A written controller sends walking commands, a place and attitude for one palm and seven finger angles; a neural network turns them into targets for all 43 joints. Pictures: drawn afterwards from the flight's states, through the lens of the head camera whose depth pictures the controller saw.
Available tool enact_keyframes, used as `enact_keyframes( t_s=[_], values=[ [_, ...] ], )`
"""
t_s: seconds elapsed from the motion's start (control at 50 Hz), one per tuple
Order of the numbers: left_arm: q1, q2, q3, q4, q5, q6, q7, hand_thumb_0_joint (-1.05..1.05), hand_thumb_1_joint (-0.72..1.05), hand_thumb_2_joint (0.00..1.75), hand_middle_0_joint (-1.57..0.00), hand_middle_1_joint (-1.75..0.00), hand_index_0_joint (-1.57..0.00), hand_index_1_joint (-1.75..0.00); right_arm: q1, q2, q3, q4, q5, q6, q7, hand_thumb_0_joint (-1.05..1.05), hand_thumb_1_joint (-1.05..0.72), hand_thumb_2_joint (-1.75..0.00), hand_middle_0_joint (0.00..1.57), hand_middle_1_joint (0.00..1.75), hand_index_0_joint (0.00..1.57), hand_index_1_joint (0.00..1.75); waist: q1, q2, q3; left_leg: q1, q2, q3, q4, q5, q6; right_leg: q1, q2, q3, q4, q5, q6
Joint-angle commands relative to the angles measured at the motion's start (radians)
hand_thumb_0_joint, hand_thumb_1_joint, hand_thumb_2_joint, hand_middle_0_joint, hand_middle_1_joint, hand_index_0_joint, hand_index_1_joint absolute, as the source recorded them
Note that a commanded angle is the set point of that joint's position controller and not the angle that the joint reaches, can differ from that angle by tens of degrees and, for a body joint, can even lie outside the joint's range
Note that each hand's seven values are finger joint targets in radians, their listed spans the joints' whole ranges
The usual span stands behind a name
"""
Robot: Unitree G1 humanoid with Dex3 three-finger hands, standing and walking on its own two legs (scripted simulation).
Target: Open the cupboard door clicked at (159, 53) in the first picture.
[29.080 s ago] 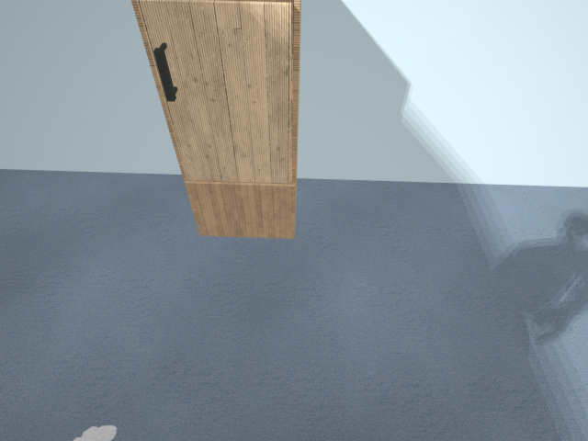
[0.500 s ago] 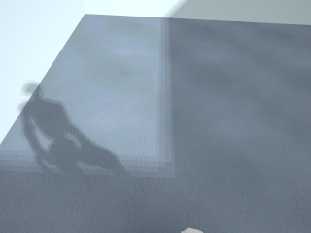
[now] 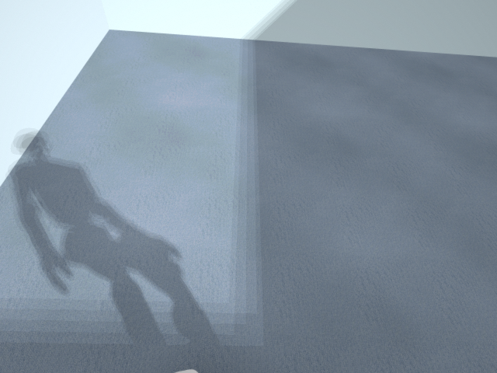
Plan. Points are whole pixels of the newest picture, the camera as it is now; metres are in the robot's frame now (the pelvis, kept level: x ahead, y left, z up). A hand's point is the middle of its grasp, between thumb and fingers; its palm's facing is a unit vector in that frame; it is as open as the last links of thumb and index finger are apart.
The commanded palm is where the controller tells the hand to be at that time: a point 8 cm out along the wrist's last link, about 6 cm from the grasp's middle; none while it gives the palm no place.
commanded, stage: turn to face it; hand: left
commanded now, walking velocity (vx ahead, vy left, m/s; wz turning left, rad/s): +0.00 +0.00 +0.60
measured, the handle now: out of the picture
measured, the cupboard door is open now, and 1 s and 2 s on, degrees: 43 43 43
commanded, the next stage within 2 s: none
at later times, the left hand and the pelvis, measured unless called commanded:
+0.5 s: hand out of the picture +0.10 +0.17 -0.15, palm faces +0.35 -0.91 -0.23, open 7.3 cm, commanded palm none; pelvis +0.10 -0.03 +0.02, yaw +20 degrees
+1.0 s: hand out of the picture +0.13 +0.19 -0.14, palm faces +0.58 -0.76 -0.29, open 7.4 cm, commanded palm none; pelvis +0.15 -0.05 +0.00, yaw +38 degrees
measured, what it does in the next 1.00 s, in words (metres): walks ahead, turning left: right foot, then left foot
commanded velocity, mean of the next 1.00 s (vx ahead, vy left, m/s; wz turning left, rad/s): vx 0.00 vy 0.00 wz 0.60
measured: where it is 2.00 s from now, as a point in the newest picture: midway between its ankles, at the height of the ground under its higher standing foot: outside the picture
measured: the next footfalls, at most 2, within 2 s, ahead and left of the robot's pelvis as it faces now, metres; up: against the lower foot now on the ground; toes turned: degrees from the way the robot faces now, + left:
right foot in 0.22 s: +0.13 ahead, -0.14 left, +0.00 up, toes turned +5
left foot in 0.56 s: +0.13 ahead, +0.10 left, +0.00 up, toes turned +30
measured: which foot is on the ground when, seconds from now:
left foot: down 0.00-0.22, up 0.24-0.54, down 0.56-0.94, up 0.96-1.00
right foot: up 0.00-0.20, down 0.22-0.56, up 0.58-0.92, down 0.94-1.00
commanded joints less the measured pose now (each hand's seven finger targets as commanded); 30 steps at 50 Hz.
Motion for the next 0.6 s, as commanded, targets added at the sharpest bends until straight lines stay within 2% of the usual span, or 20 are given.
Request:
enact_keyframes(
  t_s=[0.0, 0.04, 0.06, 0.1, 0.16, 0.18, 0.2, 0.22, 0.24, 0.26, 0.28, 0.32, 0.36, 0.42, 0.48, 0.5, 0.52, 0.54, 0.56, 0.58],
  values=[
    [-0.125, 0.06, 0.006, -0.128, -0.007, -0.02, 0.008, 0.0, 0.9, 0.9, -0.2, -0.3, -0.2, -0.3, 0.23, -0.191, -0.038, 0.018, 0.004, 0.017, -0.034, 0.0, -0.9, -0.9, 0.2, 0.3, 0.2, 0.3, -0.052, 0.269, -0.033, 0.28, 0.309, -0.457, -0.259, 0.6, 0.194, -0.389, -0.043, 0.099, 0.382, -0.05, 0.018],
    [-0.111, 0.041, 0.009, -0.125, -0.011, 0.001, 0.001, 0.0, 0.9, 0.9, -0.2, -0.3, -0.2, -0.3, 0.143, -0.191, -0.037, -0.014, 0.002, 0.02, -0.037, 0.0, -0.9, -0.9, 0.2, 0.3, 0.2, 0.3, -0.012, 0.186, -0.058, 0.212, 0.241, -0.341, -0.255, 0.615, 0.153, -0.281, -0.03, 0.083, 0.241, 0.003, 0.038],
    [-0.097, 0.037, 0.012, -0.127, -0.013, 0.008, 0.0, 0.0, 0.9, 0.9, -0.2, -0.3, -0.2, -0.3, 0.11, -0.207, -0.042, -0.027, 0.003, 0.024, -0.038, 0.0, -0.9, -0.9, 0.2, 0.3, 0.2, 0.3, -0.002, 0.192, -0.093, 0.192, 0.216, -0.3, -0.243, 0.582, 0.138, -0.214, -0.017, 0.073, 0.151, 0.012, 0.038],
    [-0.069, 0.043, 0.016, -0.129, -0.012, 0.015, 0.001, 0.0, 0.9, 0.9, -0.2, -0.3, -0.2, -0.3, 0.054, -0.222, -0.047, -0.05, 0.008, 0.039, -0.036, 0.0, -0.9, -0.9, 0.2, 0.3, 0.2, 0.3, 0.013, 0.206, -0.107, 0.139, 0.179, -0.299, -0.233, 0.477, 0.12, -0.117, 0.017, 0.043, 0.01, 0.072, 0.04],
    [0.005, 0.078, 0.032, -0.128, -0.009, 0.015, 0.01, 0.0, 0.9, 0.9, -0.2, -0.3, -0.2, -0.3, -0.018, -0.22, -0.057, -0.084, 0.017, 0.064, -0.026, 0.0, -0.9, -0.9, 0.2, 0.3, 0.2, 0.3, 0.056, 0.138, -0.097, 0.004, 0.107, -0.297, -0.185, 0.177, 0.062, 0.078, 0.023, 0.019, -0.255, 0.275, 0.039],
    [0.025, 0.138, 0.045, -0.137, 0.002, 0.009, 0.018, 0.0, 0.9, 0.9, -0.2, -0.3, -0.2, -0.3, -0.031, -0.176, -0.054, -0.105, 0.024, 0.07, -0.018, 0.0, -0.9, -0.9, 0.2, 0.3, 0.2, 0.3, 0.072, -0.013, -0.088, -0.134, 0.02, -0.23, -0.075, -0.045, 0.005, 0.178, -0.116, 0.17, -0.408, 0.235, 0.006],
    [0.038, 0.229, 0.065, -0.151, 0.012, 0.008, 0.024, 0.0, 0.9, 0.9, -0.2, -0.3, -0.2, -0.3, -0.047, -0.124, -0.049, -0.134, 0.024, 0.078, -0.006, 0.0, -0.9, -0.9, 0.2, 0.3, 0.2, 0.3, 0.087, -0.266, -0.056, -0.229, -0.106, -0.072, 0.138, -0.3, -0.068, 0.168, -0.36, 0.406, -0.539, 0.217, -0.095],
    [0.026, 0.25, 0.06, -0.171, 0.008, 0.017, 0.021, 0.0, 0.9, 0.9, -0.2, -0.3, -0.2, -0.3, -0.063, -0.143, -0.057, -0.144, 0.017, 0.084, 0.002, 0.0, -0.9, -0.9, 0.2, 0.3, 0.2, 0.3, 0.096, -0.23, -0.054, -0.2, -0.081, -0.092, 0.368, -0.402, -0.061, 0.077, -0.452, 0.429, -0.565, 0.214, -0.175],
    [-0.015, 0.201, 0.055, -0.181, 0.006, 0.008, 0.029, 0.0, 0.9, 0.9, -0.2, -0.3, -0.2, -0.3, -0.087, -0.137, -0.062, -0.136, 0.014, 0.091, -0.001, 0.0, -0.9, -0.9, 0.2, 0.3, 0.2, 0.3, 0.068, -0.227, -0.011, -0.248, -0.048, -0.127, 0.502, -0.355, -0.065, 0.058, -0.413, 0.412, -0.535, 0.348, -0.175],
    [-0.047, 0.168, 0.041, -0.187, 0.003, 0.005, 0.03, 0.0, 0.9, 0.9, -0.2, -0.3, -0.2, -0.3, -0.072, -0.138, -0.06, -0.121, 0.014, 0.096, 0.003, 0.0, -0.9, -0.9, 0.2, 0.3, 0.2, 0.3, 0.041, -0.194, 0.001, -0.257, -0.022, -0.126, 0.564, -0.296, -0.077, 0.066, -0.366, 0.294, -0.489, 0.489, -0.157],
    [-0.063, 0.143, 0.033, -0.191, 0.002, 0.002, 0.031, 0.0, 0.9, 0.9, -0.2, -0.3, -0.2, -0.3, -0.062, -0.125, -0.055, -0.116, 0.016, 0.098, 0.007, 0.0, -0.9, -0.9, 0.2, 0.3, 0.2, 0.3, 0.028, -0.166, -0.016, -0.245, -0.012, -0.115, 0.562, -0.262, -0.086, 0.089, -0.325, 0.187, -0.444, 0.647, -0.144],
    [-0.039, 0.139, 0.03, -0.19, 0.005, -0.003, 0.031, 0.0, 0.9, 0.9, -0.2, -0.3, -0.2, -0.3, -0.07, -0.099, -0.044, -0.121, 0.02, 0.103, 0.014, 0.0, -0.9, -0.9, 0.2, 0.3, 0.2, 0.3, 0.028, -0.157, -0.037, -0.21, -0.018, -0.073, 0.451, -0.244, -0.094, 0.145, -0.289, 0.066, -0.394, 0.872, -0.119],
    [-0.007, 0.154, 0.033, -0.184, 0.005, -0.005, 0.031, 0.0, 0.9, 0.9, -0.2, -0.3, -0.2, -0.3, -0.095, -0.083, -0.032, -0.132, 0.02, 0.101, 0.02, 0.0, -0.9, -0.9, 0.2, 0.3, 0.2, 0.3, 0.041, -0.144, -0.06, -0.171, -0.034, -0.024, 0.31, -0.217, -0.097, 0.203, -0.278, 0.017, -0.351, 1.012, -0.101],
    [0.013, 0.187, 0.041, -0.183, 0.008, -0.002, 0.028, 0.0, 0.9, 0.9, -0.2, -0.3, -0.2, -0.3, -0.134, -0.087, -0.025, -0.161, 0.023, 0.098, 0.026, 0.0, -0.9, -0.9, 0.2, 0.3, 0.2, 0.3, 0.056, -0.161, -0.061, -0.116, -0.057, 0.023, 0.152, -0.193, -0.084, 0.23, -0.288, -0.016, -0.312, 1.056, -0.099],
    [-0.014, 0.219, 0.051, -0.201, 0.003, 0.001, 0.025, 0.0, 0.9, 0.9, -0.2, -0.3, -0.2, -0.3, -0.095, -0.127, -0.03, -0.174, 0.02, 0.092, 0.024, 0.0, -0.9, -0.9, 0.2, 0.3, 0.2, 0.3, 0.02, -0.156, -0.103, 0.035, -0.083, 0.05, -0.017, -0.084, -0.058, 0.189, -0.289, -0.06, -0.204, 1.051, -0.072],
    [-0.034, 0.222, 0.052, -0.207, -0.001, 0.002, 0.022, 0.0, 0.9, 0.9, -0.2, -0.3, -0.2, -0.3, -0.037, -0.152, -0.039, -0.165, 0.017, 0.09, 0.024, 0.0, -0.9, -0.9, 0.2, 0.3, 0.2, 0.3, -0.015, -0.124, -0.133, 0.155, -0.082, 0.042, -0.11, 0.014, -0.046, 0.13, -0.276, -0.086, -0.108, 0.974, -0.042],
    [-0.047, 0.205, 0.051, -0.23, -0.007, 0.006, 0.018, 0.0, 0.9, 0.9, -0.2, -0.3, -0.2, -0.3, 0.049, -0.23, -0.058, -0.151, 0.009, 0.084, 0.021, 0.0, -0.9, -0.9, 0.2, 0.3, 0.2, 0.3, -0.064, 0.026, -0.196, 0.371, 0.027, -0.072, -0.155, 0.279, 0.003, -0.047, -0.242, -0.113, 0.066, 0.725, 0.005],
    [-0.065, 0.131, 0.033, -0.276, -0.017, 0.013, 0.011, 0.0, 0.9, 0.9, -0.2, -0.3, -0.2, -0.3, 0.128, -0.356, -0.089, -0.15, 0.004, 0.078, 0.015, 0.0, -0.9, -0.9, 0.2, 0.3, 0.2, 0.3, -0.102, 0.369, -0.234, 0.521, 0.352, -0.506, -0.19, 0.748, 0.187, -0.344, -0.08, -0.105, 0.344, -0.103, 0.084],
    [-0.115, 0.16, 0.028, -0.314, -0.003, 0.031, 0.024, 0.0, 0.9, 0.9, -0.2, -0.3, -0.2, -0.3, 0.172, -0.386, -0.089, -0.13, 0.015, 0.09, 0.01, 0.0, -0.9, -0.9, 0.2, 0.3, 0.2, 0.3, -0.11, 0.232, -0.243, 0.47, 0.416, -0.521, -0.199, 0.653, 0.257, -0.37, -0.064, 0.052, 0.447, -0.2, 0.066],
    [-0.158, 0.138, 0.03, -0.31, -0.003, 0.037, 0.028, 0.0, 0.9, 0.9, -0.2, -0.3, -0.2, -0.3, 0.127, -0.369, -0.091, -0.143, 0.014, 0.083, -0.006, 0.0, -0.9, -0.9, 0.2, 0.3, 0.2, 0.3, -0.096, 0.212, -0.207, 0.418, 0.367, -0.542, -0.222, 0.528, 0.243, -0.431, -0.066, 0.085, 0.477, -0.141, 0.069]
  ],
)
